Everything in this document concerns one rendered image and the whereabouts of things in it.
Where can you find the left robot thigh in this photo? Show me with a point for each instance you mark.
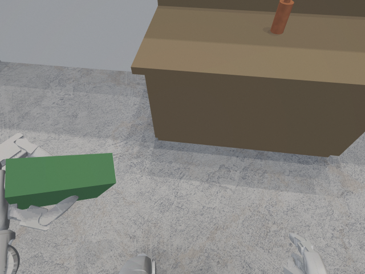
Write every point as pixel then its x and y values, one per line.
pixel 139 265

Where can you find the left robot forearm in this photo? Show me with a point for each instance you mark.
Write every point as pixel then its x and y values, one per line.
pixel 9 256

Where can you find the table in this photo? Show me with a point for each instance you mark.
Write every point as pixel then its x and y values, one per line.
pixel 216 75

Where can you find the robot left hand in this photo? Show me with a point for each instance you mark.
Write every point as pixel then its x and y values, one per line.
pixel 34 217

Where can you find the sponge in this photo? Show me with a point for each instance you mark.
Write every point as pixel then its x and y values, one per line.
pixel 45 181

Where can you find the robot right hand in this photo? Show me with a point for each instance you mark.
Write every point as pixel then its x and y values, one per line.
pixel 311 263

